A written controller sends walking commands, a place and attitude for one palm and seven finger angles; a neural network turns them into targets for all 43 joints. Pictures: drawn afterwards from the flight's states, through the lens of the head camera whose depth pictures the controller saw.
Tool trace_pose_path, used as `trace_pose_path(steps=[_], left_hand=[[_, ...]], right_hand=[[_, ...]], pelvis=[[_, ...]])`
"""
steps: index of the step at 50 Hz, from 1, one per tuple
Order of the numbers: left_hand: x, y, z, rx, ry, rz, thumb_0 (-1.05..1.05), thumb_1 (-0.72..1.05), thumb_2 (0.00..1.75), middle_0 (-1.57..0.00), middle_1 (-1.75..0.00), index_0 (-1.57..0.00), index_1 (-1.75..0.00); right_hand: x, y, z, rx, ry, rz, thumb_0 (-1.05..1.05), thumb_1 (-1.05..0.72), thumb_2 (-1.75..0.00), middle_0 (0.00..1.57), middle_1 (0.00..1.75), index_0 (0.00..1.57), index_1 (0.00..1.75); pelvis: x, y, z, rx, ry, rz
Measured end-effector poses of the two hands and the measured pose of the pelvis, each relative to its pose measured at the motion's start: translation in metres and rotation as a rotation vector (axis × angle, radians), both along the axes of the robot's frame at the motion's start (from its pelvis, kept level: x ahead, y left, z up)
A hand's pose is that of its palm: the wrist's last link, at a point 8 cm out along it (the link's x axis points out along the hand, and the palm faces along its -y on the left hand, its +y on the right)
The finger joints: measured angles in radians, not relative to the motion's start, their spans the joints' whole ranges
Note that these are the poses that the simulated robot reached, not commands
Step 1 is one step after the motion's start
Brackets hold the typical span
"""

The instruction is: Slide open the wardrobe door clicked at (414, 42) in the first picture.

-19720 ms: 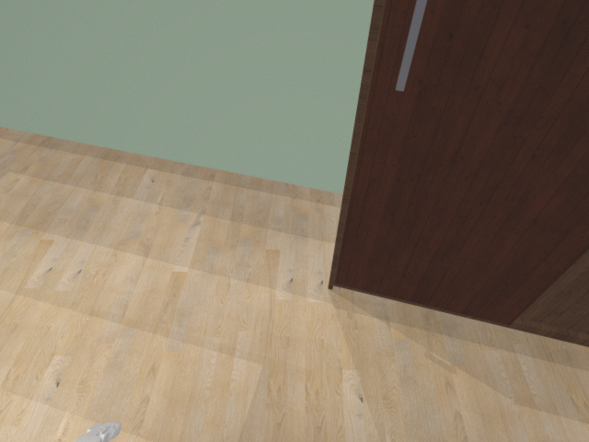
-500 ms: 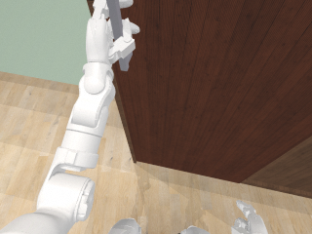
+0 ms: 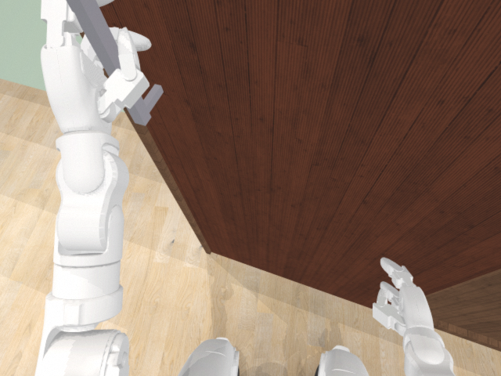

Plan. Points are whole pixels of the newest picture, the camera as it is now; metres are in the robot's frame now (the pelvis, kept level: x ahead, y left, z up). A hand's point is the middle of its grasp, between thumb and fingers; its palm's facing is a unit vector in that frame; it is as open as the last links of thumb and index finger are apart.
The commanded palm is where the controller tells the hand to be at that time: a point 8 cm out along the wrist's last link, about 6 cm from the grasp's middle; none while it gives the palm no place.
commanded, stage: step sideways, sliding the door along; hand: left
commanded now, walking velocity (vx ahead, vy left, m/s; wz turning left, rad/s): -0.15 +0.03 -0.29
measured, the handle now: (107, 17) +0.42 +0.21 +0.27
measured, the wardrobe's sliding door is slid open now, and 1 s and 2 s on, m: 0.01 0.18 0.31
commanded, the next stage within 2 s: none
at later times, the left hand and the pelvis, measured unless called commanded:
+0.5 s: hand (208, 95) +0.36 +0.10 +0.24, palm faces +0.17 -0.99 +0.03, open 6.6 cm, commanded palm +0.32 +0.06 +0.23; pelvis +0.06 -0.01 +0.01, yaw -2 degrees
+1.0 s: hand (283, 112) +0.34 +0.03 +0.24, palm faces -0.03 -1.00 -0.05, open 6.0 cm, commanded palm +0.32 +0.02 +0.23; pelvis +0.03 -0.06 +0.02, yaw -9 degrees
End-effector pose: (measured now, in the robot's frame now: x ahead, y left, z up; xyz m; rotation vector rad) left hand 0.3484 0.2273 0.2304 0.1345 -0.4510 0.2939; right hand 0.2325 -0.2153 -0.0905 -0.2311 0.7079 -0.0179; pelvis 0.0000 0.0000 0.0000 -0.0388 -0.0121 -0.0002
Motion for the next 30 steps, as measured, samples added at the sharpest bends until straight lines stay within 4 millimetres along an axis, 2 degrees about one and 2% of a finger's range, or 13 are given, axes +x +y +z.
trace_pose_path(steps=[3, 8, 11, 17, 20, 23, 25, 30], left_hand=[[-0.001, -0.005, -0.001, -0.002, -0.013, -0.013, -0.02, 0.79, 0.85, -0.45, -1.4, -0.13, -1.25], [-0.003, -0.018, -0.001, -0.022, -0.014, 0.0, -0.01, 0.78, 0.85, -0.45, -1.4, -0.17, -1.21], [-0.005, -0.027, -0.001, -0.024, -0.016, 0.015, -0.01, 0.77, 0.85, -0.45, -1.4, -0.18, -1.21], [-0.01, -0.052, -0.002, -0.002, -0.028, 0.057, -0.02, 0.77, 0.86, -0.45, -1.4, -0.16, -1.19], [-0.012, -0.063, -0.002, -0.015, -0.03, 0.032, -0.02, 0.77, 0.85, -0.45, -1.4, -0.16, -1.18], [-0.015, -0.073, -0.001, -0.061, -0.028, -0.055, 0.0, 0.77, 0.83, -0.45, -1.4, -0.19, -1.17], [-0.016, -0.079, -0.003, -0.087, -0.042, -0.149, 0.01, 0.77, 0.82, -0.45, -1.4, -0.19, -1.15], [-0.014, -0.094, -0.006, -0.101, -0.081, -0.365, 0.02, 0.79, 0.83, -0.45, -1.4, -0.15, -1.13]], right_hand=[[-0.01, -0.009, 0.006, -0.013, 0.065, 0.002, 0.01, -0.91, -0.9, 0.2, 0.3, 0.2, 0.3], [-0.016, -0.009, 0.016, 0.024, 0.091, 0.04, 0.01, -0.91, -0.9, 0.2, 0.3, 0.2, 0.3], [-0.007, -0.003, 0.015, 0.062, 0.061, 0.068, 0.01, -0.91, -0.9, 0.2, 0.3, 0.2, 0.3], [0.03, 0.005, 0.001, 0.14, -0.029, 0.11, 0.01, -0.9, -0.9, 0.2, 0.3, 0.21, 0.31], [0.027, -0.008, 0.003, 0.108, -0.008, 0.088, 0.01, -0.9, -0.9, 0.21, 0.3, 0.25, 0.33], [0.024, -0.015, 0.012, 0.053, 0.013, 0.051, 0.01, -0.9, -0.9, 0.21, 0.3, 0.26, 0.33], [0.022, -0.018, 0.015, 0.019, 0.015, 0.023, 0.01, -0.9, -0.9, 0.2, 0.3, 0.24, 0.33], [0.015, -0.005, 0.03, 0.017, 0.01, -0.018, 0.01, -0.91, -0.9, 0.2, 0.3, 0.22, 0.31]], pelvis=[[0.008, -0.006, 0.008, 0.002, -0.006, -0.028], [0.026, -0.018, 0.019, -0.013, -0.009, -0.035], [0.038, -0.026, 0.016, -0.002, -0.018, -0.039], [0.058, -0.04, 0.0, 0.004, -0.035, -0.016], [0.059, -0.036, 0.004, 0.044, -0.008, -0.018], [0.057, -0.021, 0.012, 0.037, 0.007, -0.025], [0.057, -0.009, 0.01, 0.003, 0.013, -0.043], [0.059, 0.004, 0.015, -0.014, 0.008, -0.095]])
